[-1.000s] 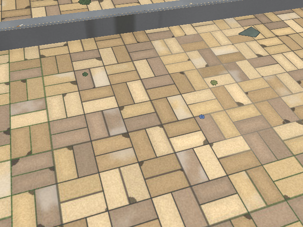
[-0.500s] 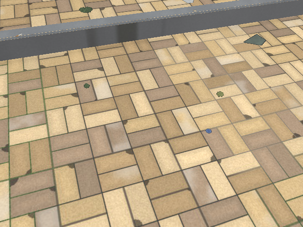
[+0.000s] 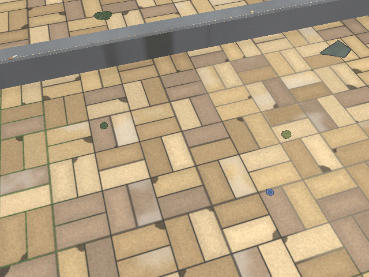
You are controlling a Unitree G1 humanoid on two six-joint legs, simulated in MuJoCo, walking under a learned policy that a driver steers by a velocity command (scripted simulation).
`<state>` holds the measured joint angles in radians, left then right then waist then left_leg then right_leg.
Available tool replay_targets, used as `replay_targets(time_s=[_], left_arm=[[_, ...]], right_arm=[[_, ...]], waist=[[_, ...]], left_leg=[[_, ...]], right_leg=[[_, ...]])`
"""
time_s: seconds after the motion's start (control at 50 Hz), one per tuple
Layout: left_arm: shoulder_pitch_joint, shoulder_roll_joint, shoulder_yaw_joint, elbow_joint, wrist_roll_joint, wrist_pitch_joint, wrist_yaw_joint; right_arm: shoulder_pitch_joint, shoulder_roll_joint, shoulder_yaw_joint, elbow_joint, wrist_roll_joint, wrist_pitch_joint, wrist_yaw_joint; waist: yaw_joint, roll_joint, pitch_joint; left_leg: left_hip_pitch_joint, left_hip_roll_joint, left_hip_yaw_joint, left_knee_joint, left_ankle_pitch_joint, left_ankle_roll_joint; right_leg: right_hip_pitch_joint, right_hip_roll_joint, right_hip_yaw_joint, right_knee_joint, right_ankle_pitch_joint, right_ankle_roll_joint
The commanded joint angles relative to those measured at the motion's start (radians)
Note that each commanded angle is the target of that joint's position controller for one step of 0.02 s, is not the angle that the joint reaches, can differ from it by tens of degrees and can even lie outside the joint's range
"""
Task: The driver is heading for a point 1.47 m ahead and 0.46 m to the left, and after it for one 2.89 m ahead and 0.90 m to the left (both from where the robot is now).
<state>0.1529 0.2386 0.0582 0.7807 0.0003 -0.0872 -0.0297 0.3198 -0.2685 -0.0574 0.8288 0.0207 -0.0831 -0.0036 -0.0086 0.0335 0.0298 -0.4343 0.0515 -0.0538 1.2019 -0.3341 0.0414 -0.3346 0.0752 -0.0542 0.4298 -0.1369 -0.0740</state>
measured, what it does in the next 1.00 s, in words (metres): walks ahead: left foot, then right foot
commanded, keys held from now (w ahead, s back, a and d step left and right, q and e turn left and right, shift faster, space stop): w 0.66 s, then w+q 0.34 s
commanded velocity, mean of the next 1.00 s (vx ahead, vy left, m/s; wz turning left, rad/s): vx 0.50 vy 0.00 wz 0.10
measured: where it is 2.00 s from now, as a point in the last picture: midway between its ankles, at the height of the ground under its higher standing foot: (141, 146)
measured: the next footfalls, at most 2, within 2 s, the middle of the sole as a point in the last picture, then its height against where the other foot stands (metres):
left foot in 0.36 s outside the picture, level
right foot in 0.90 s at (210, 218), level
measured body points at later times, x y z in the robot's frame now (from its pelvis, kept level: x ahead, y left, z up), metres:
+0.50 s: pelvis +0.28 +0.08 +0.00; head +0.31 +0.09 +0.45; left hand +0.34 +0.35 -0.14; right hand +0.42 -0.19 -0.10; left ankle +0.34 +0.16 -0.73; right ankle +0.20 -0.08 -0.64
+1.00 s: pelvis +0.56 +0.03 +0.00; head +0.59 +0.03 +0.44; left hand +0.72 +0.30 -0.09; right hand +0.59 -0.25 -0.14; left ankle +0.40 +0.16 -0.65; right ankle +0.64 -0.07 -0.74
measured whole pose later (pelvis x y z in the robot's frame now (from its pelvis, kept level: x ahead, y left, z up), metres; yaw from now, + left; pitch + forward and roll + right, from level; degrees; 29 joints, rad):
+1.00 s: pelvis +0.56 +0.03 +0.00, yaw +7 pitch +2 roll +0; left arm 0.07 0.25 0.04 0.77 0.00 -0.11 -0.02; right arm 0.38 -0.28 -0.05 0.88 0.03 -0.06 -0.01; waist -0.05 0.02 0.03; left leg -0.30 0.00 -0.08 1.08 -0.47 0.03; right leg -0.41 0.00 -0.05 0.52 -0.16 -0.02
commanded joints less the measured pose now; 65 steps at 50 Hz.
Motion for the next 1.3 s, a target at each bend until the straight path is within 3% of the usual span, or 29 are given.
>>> replay_targets(time_s=[0.02, 0.08, 0.14, 0.24, 0.3, 0.34, 0.36, 0.38, 0.4, 0.42, 0.44, 0.46, 0.48, 0.56, 0.66, 0.8, 0.86, 0.88, 0.9, 0.92, 0.94, 0.96, 0.98, 1.0, 1.04, 1.08, 1.14, 1.22, 1.3], left_arm=[[0.012, 0.084, 0.018, -0.030, -0.001, -0.026, -0.001], [0.049, 0.124, 0.027, 0.003, -0.007, -0.030, 0.010], [0.091, 0.153, 0.031, 0.022, -0.013, -0.021, 0.019], [0.195, 0.186, 0.031, 0.071, -0.031, -0.009, 0.017], [0.210, 0.205, 0.036, 0.090, -0.029, 0.009, 0.022], [0.185, 0.207, 0.034, 0.092, -0.025, 0.022, 0.026], [0.185, 0.172, 0.019, 0.082, -0.013, 0.024, 0.029], [0.286, 0.072, -0.013, 0.057, -0.010, 0.009, 0.025], [0.293, 0.077, -0.017, 0.070, -0.013, -0.010, 0.020], [0.217, 0.175, 0.010, 0.052, -0.038, -0.021, 0.016], [0.134, 0.180, 0.010, 0.027, -0.043, -0.025, 0.017], [0.093, 0.168, 0.010, 0.019, -0.027, -0.022, 0.022], [0.098, 0.159, 0.016, 0.020, -0.017, -0.011, 0.027], [0.116, 0.110, 0.011, 0.029, -0.009, 0.024, 0.031], [-0.048, 0.085, 0.003, -0.020, -0.002, 0.015, 0.023], [-0.263, 0.092, -0.004, -0.100, -0.012, -0.016, -0.008], [-0.197, 0.134, 0.010, -0.089, -0.013, -0.032, -0.013], [-0.097, 0.161, 0.025, -0.061, -0.011, -0.035, -0.007], [0.067, 0.214, 0.048, -0.021, -0.001, -0.038, 0.003], [0.234, 0.299, 0.069, -0.003, 0.009, -0.033, 0.013], [0.250, 0.302, 0.067, 0.009, 0.007, -0.020, 0.009], [0.211, 0.199, 0.042, -0.003, -0.001, -0.016, 0.012], [0.143, 0.157, 0.029, -0.009, -0.007, -0.015, 0.017], [0.082, 0.131, 0.019, -0.010, -0.003, -0.016, 0.015], [0.018, 0.104, 0.015, -0.001, 0.012, -0.024, 0.014], [0.001, 0.112, 0.022, 0.013, 0.011, -0.033, 0.016], [0.019, 0.146, 0.034, 0.038, 0.012, -0.037, 0.026], [0.041, 0.180, 0.042, 0.051, 0.009, -0.024, 0.036], [0.106, 0.218, 0.054, 0.073, -0.010, -0.001, 0.040]], right_arm=[[0.033, -0.072, -0.024, -0.070, -0.007, 0.001, -0.009], [-0.071, -0.060, -0.016, -0.110, -0.018, 0.012, -0.013], [-0.184, -0.041, -0.001, -0.136, -0.020, 0.002, -0.003], [-0.341, -0.054, 0.006, -0.186, -0.001, -0.009, 0.022], [-0.345, -0.084, 0.001, -0.204, -0.001, -0.016, 0.038], [-0.202, -0.128, -0.022, -0.167, -0.006, -0.020, 0.036], [-0.027, -0.186, -0.047, -0.121, -0.012, -0.021, 0.027], [0.099, -0.286, -0.070, -0.107, -0.034, -0.016, 0.023], [0.148, -0.241, -0.060, -0.090, -0.016, -0.010, 0.029], [0.093, -0.182, -0.038, -0.098, -0.013, -0.010, 0.029], [0.014, -0.158, -0.028, -0.115, -0.016, -0.009, 0.027], [-0.050, -0.133, -0.020, -0.119, -0.023, -0.009, 0.030], [-0.084, -0.109, -0.012, -0.120, -0.029, -0.016, 0.031], [-0.083, -0.116, -0.017, -0.092, -0.023, -0.034, 0.032], [-0.015, -0.141, -0.022, -0.044, -0.017, -0.021, 0.011], [0.105, -0.168, -0.032, 0.024, 0.002, 0.009, -0.005], [0.086, -0.187, -0.042, 0.027, 0.002, 0.023, -0.015], [0.067, -0.184, -0.040, 0.022, 0.002, 0.026, -0.015], [0.058, -0.151, -0.026, 0.009, -0.008, 0.025, -0.015], [0.093, -0.075, -0.002, -0.023, -0.034, 0.017, -0.013], [0.202, -0.014, 0.014, -0.034, 0.001, 0.000, -0.008], [0.123, -0.133, -0.016, -0.024, 0.028, -0.004, -0.010], [0.035, -0.166, -0.028, -0.050, 0.031, -0.002, -0.011], [0.005, -0.149, -0.029, -0.053, 0.020, 0.005, -0.015], [0.020, -0.107, -0.033, -0.056, 0.011, 0.025, -0.010], [0.016, -0.071, -0.030, -0.069, 0.014, 0.046, -0.008], [-0.042, -0.065, -0.029, -0.105, 0.004, 0.057, -0.006], [-0.157, -0.049, -0.017, -0.143, 0.003, 0.046, 0.022], [-0.280, -0.048, -0.009, -0.203, 0.003, 0.048, 0.047]], waist=[[-0.018, -0.090, -0.070], [-0.008, -0.081, -0.011], [0.030, -0.074, 0.005], [0.090, -0.077, 0.018], [0.069, -0.099, 0.012], [-0.020, -0.106, -0.062], [-0.090, -0.072, -0.186], [-0.089, 0.135, -0.360], [-0.104, 0.250, -0.449], [-0.104, 0.164, -0.319], [-0.083, 0.096, -0.205], [-0.053, 0.033, -0.121], [-0.017, 0.047, -0.092], [0.026, 0.047, -0.056], [-0.015, 0.029, -0.008], [-0.071, 0.029, 0.048], [-0.018, 0.064, 0.009], [0.037, 0.063, -0.047], [0.107, 0.046, -0.174], [0.140, -0.121, -0.351], [0.089, -0.374, -0.462], [0.116, -0.235, -0.332], [0.107, -0.175, -0.196], [0.074, -0.111, -0.124], [0.018, -0.149, -0.062], [-0.002, -0.137, -0.033], [-0.001, -0.099, -0.004], [0.037, -0.079, 0.021], [0.079, -0.068, 0.058]], left_leg=[[-0.167, 0.097, -0.040, -0.040, 0.063, -0.015], [-0.223, 0.113, -0.016, -0.192, 0.168, -0.049], [-0.201, 0.090, 0.011, -0.419, 0.357, -0.052], [-0.158, 0.041, 0.031, -0.622, 0.425, -0.039], [-0.135, 0.023, 0.033, -0.676, 0.303, 0.002], [0.069, -0.025, 0.080, -0.721, 0.251, 0.042], [0.329, 0.018, 0.040, -0.687, 0.285, 0.082], [0.752, 0.272, -0.355, -0.699, 0.181, 0.225], [0.847, 0.350, -0.681, -0.866, 0.035, 0.284], [0.759, 0.326, -0.597, -0.892, -0.044, 0.238], [0.612, 0.291, -0.460, -0.906, 0.013, 0.207], [0.469, 0.249, -0.358, -0.938, 0.112, 0.194], [0.378, 0.215, -0.291, -0.968, 0.193, 0.180], [0.282, 0.169, -0.152, -1.051, 0.352, 0.193], [0.307, 0.131, -0.038, -1.079, 0.408, 0.161], [0.427, 0.176, -0.109, -0.995, 0.365, 0.158], [0.448, 0.190, -0.150, -0.904, 0.465, 0.133], [0.426, 0.153, -0.128, -0.803, 0.587, 0.113], [0.318, 0.094, -0.092, -0.605, 0.575, 0.081], [0.054, -0.014, -0.029, -0.262, 0.233, 0.031], [-0.242, -0.110, -0.050, -0.007, -0.277, -0.006], [-0.328, -0.043, -0.108, 0.088, -0.233, -0.005], [-0.354, -0.001, -0.075, 0.084, -0.132, -0.001], [-0.308, 0.038, -0.061, 0.055, -0.052, -0.007], [-0.213, 0.088, -0.064, -0.007, 0.032, -0.013], [-0.202, 0.099, -0.051, -0.032, 0.063, -0.022], [-0.264, 0.105, -0.056, -0.131, 0.168, -0.040], [-0.237, 0.088, 0.003, -0.371, 0.349, -0.033], [-0.253, 0.070, 0.058, -0.509, 0.332, -0.006]], right_leg=[[0.158, -0.282, 0.323, -0.276, 0.068, -0.202], [0.101, -0.270, 0.239, -0.319, 0.125, -0.202], [0.103, -0.230, 0.159, -0.313, 0.157, -0.160], [0.213, -0.268, 0.160, -0.258, 0.099, -0.133], [0.317, -0.321, 0.189, -0.190, 0.145, -0.109], [0.326, -0.282, 0.147, -0.019, 0.386, -0.073], [0.226, -0.225, 0.098, 0.207, 0.390, -0.039], [-0.165, -0.090, 0.020, 0.615, 0.088, 0.037], [-0.346, -0.022, 0.130, 0.801, -0.417, 0.049], [-0.451, -0.081, 0.175, 0.888, -0.386, 0.034], [-0.462, -0.133, 0.142, 0.867, -0.296, 0.023], [-0.430, -0.168, 0.124, 0.803, -0.220, 0.026], [-0.370, -0.201, 0.132, 0.744, -0.165, 0.028], [-0.324, -0.212, 0.118, 0.635, -0.049, 0.058], [-0.351, -0.196, 0.097, 0.340, 0.200, 0.080], [-0.319, -0.134, 0.096, 0.085, 0.195, 0.074], [-0.170, -0.105, 0.085, 0.036, 0.096, 0.047], [-0.017, -0.083, 0.059, 0.002, 0.088, 0.024], [0.252, -0.136, 0.096, 0.046, 0.116, -0.019], [0.604, -0.364, 0.338, 0.098, 0.129, -0.096], [0.795, -0.517, 0.743, -0.054, -0.110, -0.208], [0.688, -0.476, 0.691, -0.113, -0.250, -0.166], [0.541, -0.448, 0.537, -0.137, -0.227, -0.125], [0.403, -0.407, 0.434, -0.171, -0.133, -0.108], [0.239, -0.352, 0.284, -0.237, -0.031, -0.095], [0.180, -0.344, 0.189, -0.281, 0.054, -0.105], [0.188, -0.346, 0.085, -0.304, 0.161, -0.119], [0.223, -0.320, -0.045, -0.309, 0.202, -0.095], [0.340, -0.358, -0.095, -0.282, 0.220, -0.078]])
Keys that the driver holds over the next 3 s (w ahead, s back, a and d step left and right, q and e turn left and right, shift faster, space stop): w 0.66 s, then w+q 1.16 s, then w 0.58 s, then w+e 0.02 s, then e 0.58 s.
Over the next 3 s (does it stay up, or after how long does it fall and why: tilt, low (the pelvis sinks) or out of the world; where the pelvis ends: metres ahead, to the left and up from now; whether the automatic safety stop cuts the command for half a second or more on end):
stays up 1.32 0.44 -0.02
